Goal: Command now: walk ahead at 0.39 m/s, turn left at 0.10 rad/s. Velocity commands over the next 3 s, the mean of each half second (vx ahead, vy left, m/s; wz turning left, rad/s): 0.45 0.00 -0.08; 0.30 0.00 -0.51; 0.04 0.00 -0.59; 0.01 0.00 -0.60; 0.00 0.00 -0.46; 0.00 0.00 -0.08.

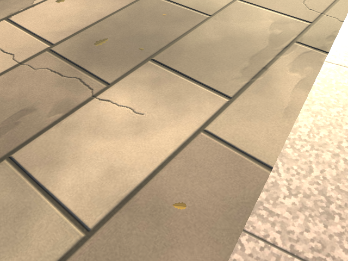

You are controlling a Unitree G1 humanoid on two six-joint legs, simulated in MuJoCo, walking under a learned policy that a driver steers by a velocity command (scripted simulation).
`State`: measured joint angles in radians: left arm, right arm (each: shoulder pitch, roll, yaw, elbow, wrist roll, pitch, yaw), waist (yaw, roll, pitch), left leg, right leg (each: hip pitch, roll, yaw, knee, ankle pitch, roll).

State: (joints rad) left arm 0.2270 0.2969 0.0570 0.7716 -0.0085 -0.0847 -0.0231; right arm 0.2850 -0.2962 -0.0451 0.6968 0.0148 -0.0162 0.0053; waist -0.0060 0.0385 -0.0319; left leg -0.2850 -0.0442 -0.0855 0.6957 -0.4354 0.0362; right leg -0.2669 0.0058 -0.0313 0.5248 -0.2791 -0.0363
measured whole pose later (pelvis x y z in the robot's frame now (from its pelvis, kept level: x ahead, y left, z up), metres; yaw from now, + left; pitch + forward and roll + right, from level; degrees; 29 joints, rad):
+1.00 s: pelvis +0.46 -0.02 -0.01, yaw -22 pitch +2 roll +2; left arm 0.15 0.31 0.07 0.59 0.00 -0.01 -0.03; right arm 0.13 -0.31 -0.06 0.75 0.00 -0.03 -0.01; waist 0.00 0.01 0.10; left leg -0.41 0.00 -0.02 1.23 -0.52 -0.04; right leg -0.49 0.07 0.00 0.56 -0.11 -0.09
